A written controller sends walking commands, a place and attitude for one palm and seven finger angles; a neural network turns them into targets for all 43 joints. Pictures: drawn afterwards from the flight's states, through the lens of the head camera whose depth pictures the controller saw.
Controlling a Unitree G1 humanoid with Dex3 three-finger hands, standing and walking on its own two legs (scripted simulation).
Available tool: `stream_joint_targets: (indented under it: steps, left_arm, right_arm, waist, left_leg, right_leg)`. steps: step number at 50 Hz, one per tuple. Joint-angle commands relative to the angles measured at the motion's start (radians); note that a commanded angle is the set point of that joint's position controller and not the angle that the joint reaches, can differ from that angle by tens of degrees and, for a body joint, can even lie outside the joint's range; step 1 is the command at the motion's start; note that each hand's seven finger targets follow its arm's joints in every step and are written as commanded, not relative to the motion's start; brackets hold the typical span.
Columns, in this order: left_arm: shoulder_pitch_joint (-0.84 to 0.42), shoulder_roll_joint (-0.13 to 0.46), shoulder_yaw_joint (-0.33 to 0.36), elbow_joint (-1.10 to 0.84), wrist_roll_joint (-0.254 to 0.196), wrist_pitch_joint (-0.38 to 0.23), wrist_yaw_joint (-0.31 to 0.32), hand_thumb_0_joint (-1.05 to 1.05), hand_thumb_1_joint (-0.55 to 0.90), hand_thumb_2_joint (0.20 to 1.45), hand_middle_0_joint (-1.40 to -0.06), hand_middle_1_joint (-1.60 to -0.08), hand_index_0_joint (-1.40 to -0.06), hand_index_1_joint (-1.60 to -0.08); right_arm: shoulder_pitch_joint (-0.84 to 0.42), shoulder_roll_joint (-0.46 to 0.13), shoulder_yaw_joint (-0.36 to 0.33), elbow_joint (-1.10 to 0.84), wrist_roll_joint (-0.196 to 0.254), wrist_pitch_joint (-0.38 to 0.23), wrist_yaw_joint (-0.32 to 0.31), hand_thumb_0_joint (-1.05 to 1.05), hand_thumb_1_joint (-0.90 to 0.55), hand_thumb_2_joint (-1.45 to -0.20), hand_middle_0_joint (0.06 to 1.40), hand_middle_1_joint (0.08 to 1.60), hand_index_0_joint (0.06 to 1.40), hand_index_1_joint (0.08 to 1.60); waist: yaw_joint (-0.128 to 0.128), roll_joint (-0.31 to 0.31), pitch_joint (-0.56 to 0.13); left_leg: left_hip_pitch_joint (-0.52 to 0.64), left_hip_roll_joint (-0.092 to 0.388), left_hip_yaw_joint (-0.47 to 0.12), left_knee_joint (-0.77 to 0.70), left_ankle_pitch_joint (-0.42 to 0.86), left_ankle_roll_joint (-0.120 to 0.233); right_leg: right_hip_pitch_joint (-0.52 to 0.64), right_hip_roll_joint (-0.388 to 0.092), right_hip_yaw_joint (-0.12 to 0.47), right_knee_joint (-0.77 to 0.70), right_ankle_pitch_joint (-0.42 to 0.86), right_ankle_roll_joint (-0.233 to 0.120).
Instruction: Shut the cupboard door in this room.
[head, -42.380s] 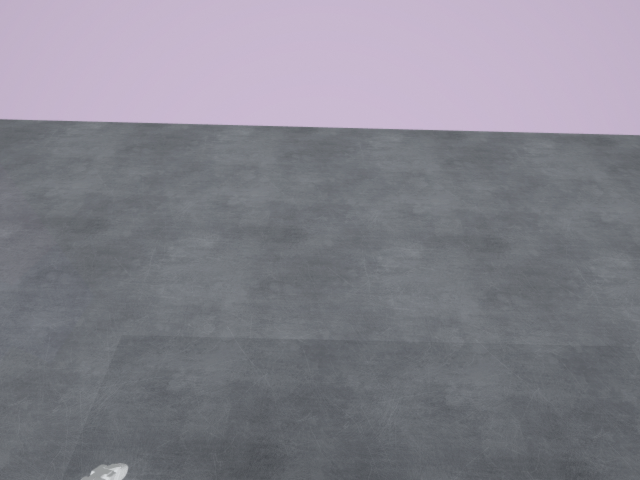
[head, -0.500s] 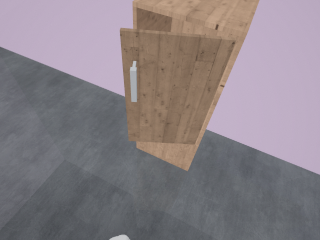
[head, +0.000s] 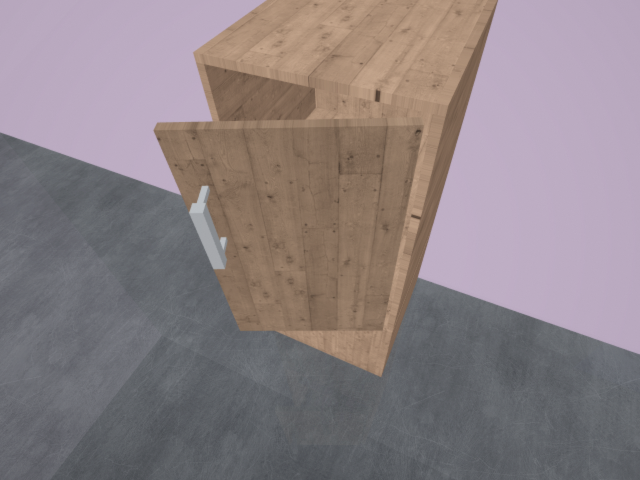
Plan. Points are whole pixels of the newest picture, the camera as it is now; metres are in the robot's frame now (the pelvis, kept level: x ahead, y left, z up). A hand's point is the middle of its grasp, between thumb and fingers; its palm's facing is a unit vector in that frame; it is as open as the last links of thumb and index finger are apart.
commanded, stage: come to a stop and stand still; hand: left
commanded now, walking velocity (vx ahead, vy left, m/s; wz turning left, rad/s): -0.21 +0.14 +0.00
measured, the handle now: (212, 229) +0.47 +0.20 +0.01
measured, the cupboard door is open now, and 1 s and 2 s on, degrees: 24 24 24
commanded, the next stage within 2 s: look again from close up in 0.72 s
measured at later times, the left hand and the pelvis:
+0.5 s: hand out of the picture -0.01 +0.23 -0.18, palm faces +0.07 -0.98 -0.21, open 7.4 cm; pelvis -0.02 +0.04 +0.00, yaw +0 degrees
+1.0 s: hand out of the picture +0.02 +0.24 -0.17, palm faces -0.01 -0.97 -0.24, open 7.3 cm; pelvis -0.01 +0.05 +0.00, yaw +0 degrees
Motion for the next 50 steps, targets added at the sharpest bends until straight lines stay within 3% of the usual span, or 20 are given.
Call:
stream_joint_targets:
  steps: [1, 4, 9, 12, 13, 14, 15, 16, 18, 20, 22, 25, 26, 29, 40, 41, 42, 43, 47, 50]
  left_arm:
    - [0.106, 0.204, 0.051, -0.023, 0.003, 0.014, 0.024, 0.0, 0.9, 0.9, -0.2, -0.3, -0.2, -0.3]
    - [0.083, 0.201, 0.053, -0.047, 0.005, 0.019, 0.027, 0.0, 0.9, 0.9, -0.2, -0.3, -0.2, -0.3]
    - [0.059, 0.22, 0.058, -0.071, 0.014, 0.025, 0.021, 0.0, 0.9, 0.9, -0.2, -0.3, -0.2, -0.3]
    - [0.037, 0.209, 0.052, -0.07, 0.007, 0.034, 0.013, 0.0, 0.9, 0.9, -0.2, -0.3, -0.2, -0.3]
    - [0.047, 0.182, 0.044, -0.072, -0.001, 0.039, 0.01, 0.0, 0.9, 0.9, -0.2, -0.3, -0.2, -0.3]
    - [0.069, 0.134, 0.033, -0.079, -0.005, 0.047, 0.005, 0.0, 0.9, 0.9, -0.2, -0.3, -0.2, -0.3]
    - [0.075, 0.111, 0.027, -0.083, -0.005, 0.052, 0.004, 0.0, 0.9, 0.9, -0.2, -0.3, -0.2, -0.3]
    - [0.072, 0.115, 0.025, -0.082, 0.002, 0.06, 0.003, 0.0, 0.9, 0.9, -0.2, -0.3, -0.2, -0.3]
    - [0.073, 0.122, 0.02, -0.059, 0.003, 0.069, -0.006, 0.0, 0.9, 0.9, -0.2, -0.3, -0.2, -0.3]
    - [0.107, 0.122, 0.015, -0.035, 0.0, 0.065, -0.01, 0.0, 0.9, 0.9, -0.2, -0.3, -0.2, -0.3]
    - [0.136, 0.122, 0.006, -0.016, 0.0, 0.052, -0.011, 0.0, 0.9, 0.9, -0.2, -0.3, -0.2, -0.3]
    - [0.113, 0.147, -0.002, 0.001, -0.001, 0.034, -0.009, 0.0, 0.9, 0.9, -0.2, -0.3, -0.2, -0.3]
    - [0.102, 0.139, -0.005, 0.004, -0.001, 0.029, -0.009, 0.0, 0.9, 0.9, -0.2, -0.3, -0.2, -0.3]
    - [0.107, 0.127, -0.009, 0.016, -0.005, 0.021, -0.006, 0.0, 0.9, 0.9, -0.2, -0.3, -0.2, -0.3]
    - [0.161, 0.088, -0.013, 0.064, -0.009, 0.019, 0.002, 0.0, 0.9, 0.9, -0.2, -0.3, -0.2, -0.3]
    - [0.123, 0.298, -0.022, -0.052, 0.008, -0.008, 0.007, 0.0, 0.9, 0.9, -0.2, -0.3, -0.2, -0.3]
    - [0.144, 0.21, -0.004, -0.044, 0.001, -0.008, 0.012, 0.0, 0.9, 0.9, -0.2, -0.3, -0.2, -0.3]
    - [0.151, 0.183, -0.016, -0.038, -0.007, -0.007, 0.014, 0.0, 0.9, 0.9, -0.2, -0.3, -0.2, -0.3]
    - [0.156, 0.148, -0.022, -0.052, -0.006, -0.001, 0.017, 0.0, 0.9, 0.9, -0.2, -0.3, -0.2, -0.3]
    - [0.132, 0.177, -0.011, -0.084, -0.005, 0.0, 0.016, 0.0, 0.9, 0.9, -0.2, -0.3, -0.2, -0.3]
  right_arm:
    - [0.009, -0.059, -0.021, -0.06, -0.003, 0.015, -0.003, 0.0, -0.9, -0.9, 0.2, 0.3, 0.2, 0.3]
    - [-0.021, -0.069, -0.026, -0.088, -0.008, 0.024, 0.005, 0.0, -0.9, -0.9, 0.2, 0.3, 0.2, 0.3]
    - [-0.044, -0.072, -0.025, -0.12, -0.005, 0.015, 0.012, 0.0, -0.9, -0.9, 0.2, 0.3, 0.2, 0.3]
    - [0.018, -0.071, -0.02, -0.096, -0.008, -0.001, 0.011, 0.0, -0.9, -0.9, 0.2, 0.3, 0.2, 0.3]
    - [0.028, -0.103, -0.021, -0.095, -0.01, -0.012, 0.01, 0.0, -0.9, -0.9, 0.2, 0.3, 0.2, 0.3]
    - [-0.003, -0.158, -0.026, -0.112, -0.018, -0.021, 0.008, 0.0, -0.9, -0.9, 0.2, 0.3, 0.2, 0.3]
    - [-0.054, -0.198, -0.023, -0.136, -0.025, -0.015, 0.004, 0.0, -0.9, -0.9, 0.2, 0.3, 0.2, 0.3]
    - [-0.099, -0.189, -0.02, -0.143, -0.026, -0.017, 0.0, 0.0, -0.9, -0.9, 0.2, 0.3, 0.2, 0.3]
    - [-0.143, -0.169, -0.01, -0.141, -0.024, -0.024, -0.009, 0.0, -0.9, -0.9, 0.2, 0.3, 0.2, 0.3]
    - [-0.145, -0.158, -0.006, -0.13, -0.018, -0.024, -0.012, 0.0, -0.9, -0.9, 0.2, 0.3, 0.2, 0.3]
    - [-0.131, -0.147, -0.006, -0.12, -0.009, -0.028, -0.011, 0.0, -0.9, -0.9, 0.2, 0.3, 0.2, 0.3]
    - [-0.078, -0.115, -0.006, -0.097, -0.002, -0.027, -0.001, 0.0, -0.9, -0.9, 0.2, 0.3, 0.2, 0.3]
    - [-0.065, -0.109, -0.006, -0.083, -0.002, -0.026, 0.0, 0.0, -0.9, -0.9, 0.2, 0.3, 0.2, 0.3]
    - [-0.021, -0.096, -0.004, -0.053, -0.002, -0.034, 0.0, 0.0, -0.9, -0.9, 0.2, 0.3, 0.2, 0.3]
    - [0.042, -0.067, 0.015, 0.02, -0.005, -0.054, -0.01, 0.0, -0.9, -0.9, 0.2, 0.3, 0.2, 0.3]
    - [-0.029, -0.204, -0.012, -0.091, -0.015, -0.071, 0.0, 0.0, -0.9, -0.9, 0.2, 0.3, 0.2, 0.3]
    - [-0.04, -0.196, -0.028, -0.097, -0.015, -0.1, -0.007, 0.0, -0.9, -0.9, 0.2, 0.3, 0.2, 0.3]
    - [-0.025, -0.152, -0.02, -0.093, -0.013, -0.096, -0.008, 0.0, -0.9, -0.9, 0.2, 0.3, 0.2, 0.3]
    - [0.027, -0.103, -0.007, -0.1, -0.014, -0.065, -0.005, 0.0, -0.9, -0.9, 0.2, 0.3, 0.2, 0.3]
    - [0.031, -0.134, -0.015, -0.104, -0.013, -0.062, -0.003, 0.0, -0.9, -0.9, 0.2, 0.3, 0.2, 0.3]
  waist:
    - [0.048, -0.131, -0.123]
    - [0.042, -0.151, -0.125]
    - [0.035, -0.171, -0.124]
    - [-0.002, -0.158, -0.112]
    - [-0.002, -0.078, -0.109]
    - [0.02, 0.119, -0.09]
    - [0.034, 0.165, -0.056]
    - [0.046, 0.131, -0.028]
    - [0.054, 0.185, 0.001]
    - [0.06, 0.17, -0.01]
    - [0.065, 0.098, -0.031]
    - [0.022, -0.009, -0.018]
    - [0.017, -0.077, -0.004]
    - [0.005, -0.099, -0.028]
    - [0.024, -0.003, -0.006]
    - [0.0, 0.075, 0.051]
    - [0.022, 0.122, -0.096]
    - [0.015, 0.159, -0.18]
    - [0.002, -0.05, -0.039]
    - [-0.001, -0.055, 0.004]
  left_leg:
    - [-0.137, -0.015, -0.04, 0.155, 0.013, -0.017]
    - [-0.144, -0.018, -0.059, 0.181, 0.061, -0.022]
    - [-0.051, -0.011, -0.043, -0.021, 0.09, -0.011]
    - [0.149, -0.018, -0.007, -0.336, 0.302, 0.001]
    - [0.222, 0.039, -0.056, -0.404, 0.364, 0.018]
    - [0.164, 0.184, -0.22, -0.463, 0.456, 0.08]
    - [0.012, 0.278, -0.269, -0.511, 0.447, 0.145]
    - [-0.073, 0.269, -0.282, -0.544, 0.369, 0.171]
    - [-0.058, 0.208, -0.214, -0.551, 0.371, 0.156]
    - [-0.031, 0.177, -0.168, -0.531, 0.363, 0.146]
    - [0.019, 0.138, -0.146, -0.488, 0.371, 0.122]
    - [0.065, 0.069, -0.115, -0.478, 0.2, 0.06]
    - [0.087, 0.066, -0.111, -0.474, 0.205, 0.057]
    - [0.139, 0.062, -0.088, -0.467, 0.255, 0.051]
    - [0.108, 0.076, -0.095, -0.511, 0.333, 0.051]
    - [0.097, 0.022, -0.106, -0.46, 0.51, 0.056]
    - [0.122, 0.092, -0.117, -0.391, 0.534, 0.068]
    - [0.156, 0.082, -0.115, -0.371, 0.526, 0.072]
    - [0.042, 0.047, -0.097, -0.335, 0.347, 0.064]
    - [0.037, 0.049, -0.102, -0.34, 0.364, 0.067]
  right_leg:
    - [0.244, -0.331, 0.225, -0.115, 0.933, -0.167]
    - [0.208, -0.316, 0.207, -0.142, 0.802, -0.163]
    - [0.146, -0.298, 0.206, -0.153, 0.56, -0.157]
    - [0.028, -0.23, 0.186, -0.107, 0.287, -0.077]
    - [-0.046, -0.175, 0.158, -0.059, 0.124, -0.033]
    - [-0.065, -0.071, 0.09, -0.005, -0.061, 0.027]
    - [0.015, -0.031, 0.035, 0.051, -0.164, 0.051]
    - [0.054, -0.014, 0.04, 0.103, -0.193, 0.056]
    - [0.052, -0.009, 0.064, 0.145, -0.142, 0.048]
    - [0.07, -0.003, 0.079, 0.12, -0.104, 0.044]
    - [0.098, -0.01, 0.109, -0.025, -0.006, 0.042]
    - [0.054, -0.063, 0.191, -0.171, -0.022, 0.025]
    - [0.031, -0.058, 0.197, -0.194, -0.046, 0.023]
    - [0.016, -0.068, 0.203, -0.222, -0.063, 0.027]
    - [0.091, -0.059, 0.168, -0.188, 0.061, 0.025]
    - [0.052, -0.034, 0.122, -0.096, 0.113, 0.004]
    - [0.085, -0.061, 0.12, -0.057, 0.052, 0.012]
    - [0.115, -0.059, 0.119, -0.057, 0.077, 0.008]
    - [0.05, -0.072, 0.169, -0.087, 0.048, 0.005]
    - [0.006, -0.068, 0.177, -0.08, 0.054, 0.004]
